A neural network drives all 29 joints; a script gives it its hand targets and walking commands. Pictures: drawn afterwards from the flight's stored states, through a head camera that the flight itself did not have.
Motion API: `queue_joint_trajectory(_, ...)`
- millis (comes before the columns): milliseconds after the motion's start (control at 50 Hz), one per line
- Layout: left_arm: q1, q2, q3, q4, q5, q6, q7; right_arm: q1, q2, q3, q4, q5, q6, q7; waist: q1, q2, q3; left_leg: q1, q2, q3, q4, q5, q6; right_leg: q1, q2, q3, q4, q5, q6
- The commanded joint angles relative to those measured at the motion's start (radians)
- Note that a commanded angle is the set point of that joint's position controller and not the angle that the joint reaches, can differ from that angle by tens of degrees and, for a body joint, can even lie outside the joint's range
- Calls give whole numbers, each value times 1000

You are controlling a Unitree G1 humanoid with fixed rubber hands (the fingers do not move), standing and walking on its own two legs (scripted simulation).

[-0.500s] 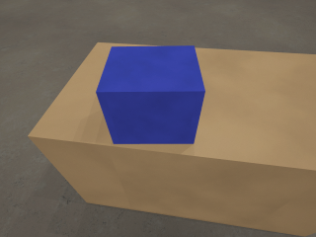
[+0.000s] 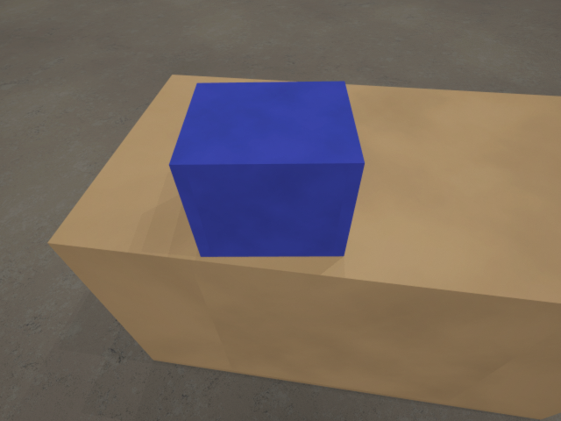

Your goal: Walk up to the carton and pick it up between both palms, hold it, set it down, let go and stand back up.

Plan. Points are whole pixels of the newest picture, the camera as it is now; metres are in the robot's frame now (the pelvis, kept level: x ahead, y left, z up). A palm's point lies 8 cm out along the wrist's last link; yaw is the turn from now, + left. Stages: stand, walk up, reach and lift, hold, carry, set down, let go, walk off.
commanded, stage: stand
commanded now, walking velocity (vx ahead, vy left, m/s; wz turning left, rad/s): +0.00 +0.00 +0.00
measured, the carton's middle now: (271, 170) +0.53 +0.03 +0.05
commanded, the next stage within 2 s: none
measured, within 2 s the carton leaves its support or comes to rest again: neither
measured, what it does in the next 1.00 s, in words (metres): stands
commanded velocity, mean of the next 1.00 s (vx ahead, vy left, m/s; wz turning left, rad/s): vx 0.00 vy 0.00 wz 0.00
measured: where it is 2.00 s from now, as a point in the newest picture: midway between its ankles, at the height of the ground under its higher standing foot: outside the picture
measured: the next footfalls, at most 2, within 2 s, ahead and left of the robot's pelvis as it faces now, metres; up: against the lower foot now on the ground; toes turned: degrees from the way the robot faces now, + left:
none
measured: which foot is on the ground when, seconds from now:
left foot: down 0.00-1.00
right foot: down 0.00-1.00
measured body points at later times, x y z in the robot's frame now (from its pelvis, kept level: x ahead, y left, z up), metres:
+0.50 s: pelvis +0.00 +0.00 +0.00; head +0.01 +0.00 +0.45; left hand +0.01 +0.25 -0.15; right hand +0.00 -0.25 -0.15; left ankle +0.00 +0.12 -0.74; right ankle +0.01 -0.12 -0.74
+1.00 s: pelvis +0.00 +0.00 +0.00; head +0.01 +0.00 +0.45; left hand +0.01 +0.25 -0.15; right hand +0.00 -0.24 -0.15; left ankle +0.00 +0.12 -0.74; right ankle +0.01 -0.12 -0.74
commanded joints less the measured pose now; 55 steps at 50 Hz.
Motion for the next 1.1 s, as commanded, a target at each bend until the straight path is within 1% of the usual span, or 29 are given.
queue_joint_trajectory(0,60,103,24,-21,0,-8,5,62,-110,-23,-23,0,-8,-5,0,1,52,-38,92,-91,-85,72,14,-23,-98,98,-75,76,-11)
queue_joint_trajectory(1080,65,74,18,37,-1,-8,12,71,-81,-16,34,1,-8,-12,0,1,59,-26,96,-83,-92,86,12,-19,-99,96,-81,92,-8)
